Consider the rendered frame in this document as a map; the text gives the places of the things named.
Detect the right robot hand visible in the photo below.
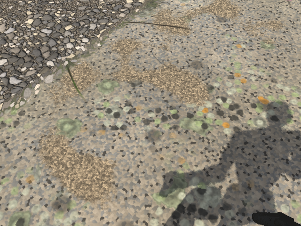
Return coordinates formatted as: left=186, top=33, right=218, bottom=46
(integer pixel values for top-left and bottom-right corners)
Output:
left=252, top=212, right=301, bottom=226

